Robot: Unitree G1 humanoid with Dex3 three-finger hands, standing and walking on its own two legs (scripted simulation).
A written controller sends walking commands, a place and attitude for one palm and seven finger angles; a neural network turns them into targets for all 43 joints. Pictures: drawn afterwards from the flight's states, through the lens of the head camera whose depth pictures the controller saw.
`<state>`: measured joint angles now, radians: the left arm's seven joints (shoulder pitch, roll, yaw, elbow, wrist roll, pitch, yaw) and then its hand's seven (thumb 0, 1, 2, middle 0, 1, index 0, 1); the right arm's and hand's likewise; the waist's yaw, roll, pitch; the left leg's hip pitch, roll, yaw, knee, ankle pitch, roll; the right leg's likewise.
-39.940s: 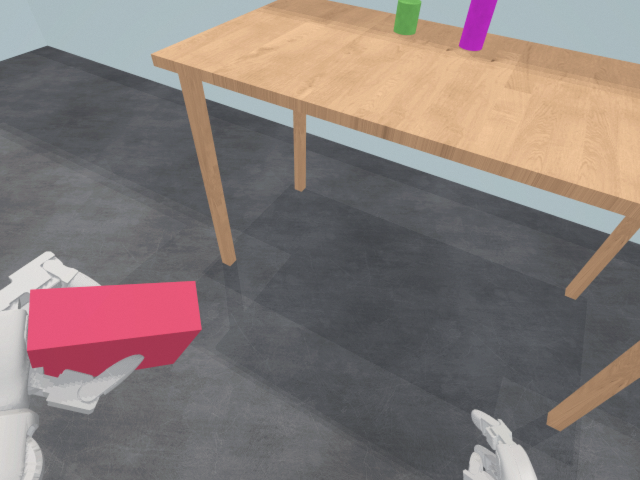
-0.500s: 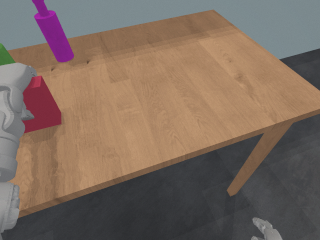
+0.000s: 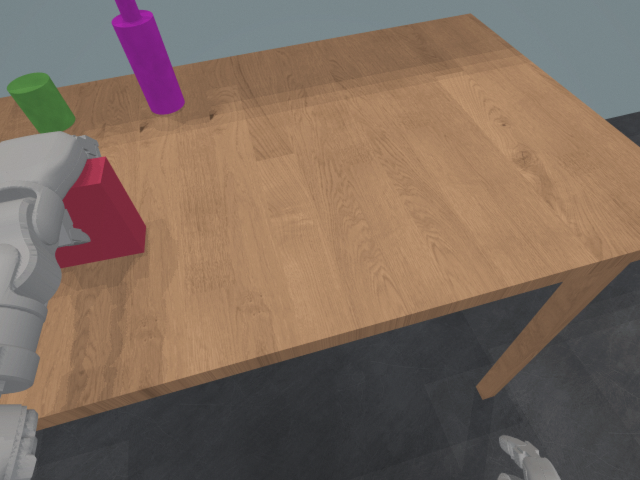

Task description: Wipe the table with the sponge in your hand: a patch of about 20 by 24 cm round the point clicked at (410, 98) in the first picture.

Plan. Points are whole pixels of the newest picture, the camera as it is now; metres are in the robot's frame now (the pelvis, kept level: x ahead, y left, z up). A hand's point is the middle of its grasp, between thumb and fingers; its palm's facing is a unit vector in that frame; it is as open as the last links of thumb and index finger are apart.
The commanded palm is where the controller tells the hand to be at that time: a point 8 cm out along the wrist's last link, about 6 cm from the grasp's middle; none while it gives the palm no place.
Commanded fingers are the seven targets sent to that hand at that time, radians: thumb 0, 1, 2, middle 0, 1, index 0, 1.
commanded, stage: wipe back along the first lane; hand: left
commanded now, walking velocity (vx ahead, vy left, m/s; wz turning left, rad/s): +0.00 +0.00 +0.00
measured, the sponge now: (81, 228) +0.36 +0.35 +0.11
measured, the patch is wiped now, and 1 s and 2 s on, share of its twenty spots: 0.95 0.95 0.95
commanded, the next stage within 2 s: lift the sponge slowly off the table in 1.34 s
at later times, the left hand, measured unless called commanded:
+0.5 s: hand (60, 230) +0.32 +0.33 +0.16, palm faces +0.03 +0.01 -1.00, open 9.4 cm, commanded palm +0.28 +0.32 +0.19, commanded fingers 0.00 0.10 1.30 -1.20 -1.60 -1.20 -1.60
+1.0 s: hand (58, 261) +0.28 +0.31 +0.16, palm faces +0.07 +0.00 -1.00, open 9.4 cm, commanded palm +0.23 +0.30 +0.19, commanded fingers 0.00 0.10 1.30 -1.20 -1.60 -1.20 -1.60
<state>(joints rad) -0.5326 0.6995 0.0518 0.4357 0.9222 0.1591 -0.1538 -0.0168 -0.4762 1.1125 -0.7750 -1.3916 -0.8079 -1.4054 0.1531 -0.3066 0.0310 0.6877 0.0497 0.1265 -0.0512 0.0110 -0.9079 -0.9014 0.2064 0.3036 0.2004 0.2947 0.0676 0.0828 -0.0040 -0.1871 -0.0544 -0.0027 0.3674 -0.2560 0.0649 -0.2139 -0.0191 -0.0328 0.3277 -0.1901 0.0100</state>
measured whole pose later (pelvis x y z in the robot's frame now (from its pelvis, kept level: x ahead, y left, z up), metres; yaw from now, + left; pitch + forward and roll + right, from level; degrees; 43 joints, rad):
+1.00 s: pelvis +0.00 -0.02 +0.00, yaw -1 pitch +1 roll -1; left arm -0.08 0.67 0.09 -0.09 0.84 0.37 -0.14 0.00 -0.44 1.10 -0.74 -1.43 -0.78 -1.44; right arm 0.06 -0.31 0.06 0.63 0.04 0.10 -0.05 0.01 -0.91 -0.90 0.21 0.30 0.20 0.29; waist 0.10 0.11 0.00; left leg -0.14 -0.03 0.01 0.42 -0.30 0.05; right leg -0.18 0.00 -0.02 0.42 -0.24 0.00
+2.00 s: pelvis -0.02 -0.03 +0.00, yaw -1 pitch -3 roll +0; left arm 0.01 0.69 0.06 -0.24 0.81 0.42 -0.17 0.00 -0.46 1.10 -0.77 -1.40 -0.80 -1.41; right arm 0.03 -0.30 0.09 0.64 0.03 0.08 -0.08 0.01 -0.91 -0.90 0.21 0.30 0.20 0.29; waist 0.13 0.10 0.02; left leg -0.10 -0.02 0.00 0.43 -0.28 0.02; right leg -0.15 0.02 -0.03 0.43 -0.23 -0.02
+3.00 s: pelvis -0.04 -0.03 +0.00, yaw -1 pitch -4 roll +0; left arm -0.21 0.75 0.04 -0.22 0.78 0.47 -0.25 -0.01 -0.47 1.09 -0.79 -1.39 -0.82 -1.40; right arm 0.00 -0.29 0.10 0.63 0.05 0.09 -0.07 0.02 -0.91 -0.90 0.21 0.30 0.20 0.29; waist 0.15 0.11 0.02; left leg -0.10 -0.03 0.01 0.42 -0.25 0.02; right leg -0.16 0.01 -0.02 0.43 -0.20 -0.03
